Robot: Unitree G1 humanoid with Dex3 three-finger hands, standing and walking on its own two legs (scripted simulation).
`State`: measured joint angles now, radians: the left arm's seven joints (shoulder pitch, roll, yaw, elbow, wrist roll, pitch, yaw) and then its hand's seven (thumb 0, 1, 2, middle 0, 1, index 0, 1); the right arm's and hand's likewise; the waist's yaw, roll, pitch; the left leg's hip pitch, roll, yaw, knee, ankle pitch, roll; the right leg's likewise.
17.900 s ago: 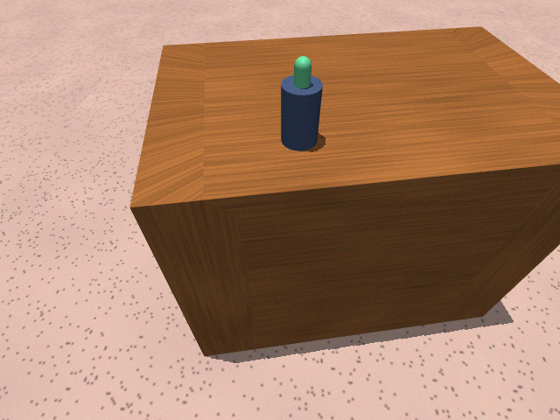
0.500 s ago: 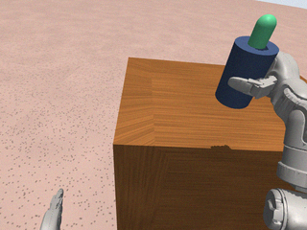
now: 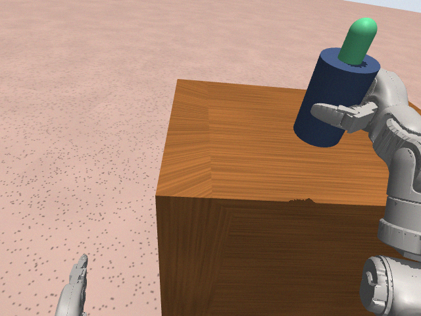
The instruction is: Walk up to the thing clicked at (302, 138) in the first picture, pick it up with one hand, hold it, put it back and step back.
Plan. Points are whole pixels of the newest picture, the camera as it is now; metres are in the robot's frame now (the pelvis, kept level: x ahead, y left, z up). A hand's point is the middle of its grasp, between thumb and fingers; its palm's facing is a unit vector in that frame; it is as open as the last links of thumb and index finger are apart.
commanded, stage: hold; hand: right
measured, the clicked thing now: (337, 84) +0.34 -0.15 +0.34
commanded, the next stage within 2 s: crouch in 0.26 s
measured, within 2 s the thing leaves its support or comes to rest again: neither
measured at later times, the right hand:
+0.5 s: hand (338, 102) +0.34 -0.16 +0.31, palm faces +0.12 +0.99 -0.02, open 11.0 cm
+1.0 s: hand (309, 117) +0.43 -0.17 +0.24, palm faces +0.16 +0.99 +0.00, open 11.0 cm
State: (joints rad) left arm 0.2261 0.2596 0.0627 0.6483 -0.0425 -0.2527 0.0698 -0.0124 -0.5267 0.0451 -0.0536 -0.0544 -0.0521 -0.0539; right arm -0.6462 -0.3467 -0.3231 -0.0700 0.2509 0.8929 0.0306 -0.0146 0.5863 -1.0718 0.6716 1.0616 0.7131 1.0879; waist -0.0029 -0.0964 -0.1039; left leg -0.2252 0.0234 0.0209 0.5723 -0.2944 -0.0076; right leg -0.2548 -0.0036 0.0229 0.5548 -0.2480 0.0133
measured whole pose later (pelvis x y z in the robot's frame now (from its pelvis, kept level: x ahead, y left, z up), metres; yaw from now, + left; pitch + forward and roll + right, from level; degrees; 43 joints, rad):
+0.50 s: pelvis -0.01 +0.00 +0.00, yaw +0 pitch -4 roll +0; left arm 0.25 0.26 0.07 0.63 -0.04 -0.27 0.06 -0.01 -0.52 0.04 -0.05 -0.05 -0.05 -0.05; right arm -0.66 -0.35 -0.33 -0.01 0.24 0.88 0.02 -0.01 0.59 -1.08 0.67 1.06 0.71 1.09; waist 0.00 -0.09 -0.10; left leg -0.23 0.02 0.02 0.57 -0.29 -0.01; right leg -0.25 0.00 0.02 0.55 -0.24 0.01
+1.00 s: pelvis -0.01 +0.00 +0.00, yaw +2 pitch +0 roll +0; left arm 0.26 0.24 0.05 0.65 -0.01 -0.32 0.09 -0.01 -0.52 0.05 -0.06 -0.06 -0.06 -0.05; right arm -0.79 -0.37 -0.32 0.54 0.14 0.44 0.00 -0.01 0.59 -1.08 0.67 1.06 0.72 1.08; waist 0.05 -0.05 -0.05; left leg -0.33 0.00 0.00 0.60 -0.27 0.00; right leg -0.35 -0.03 0.00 0.59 -0.24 0.02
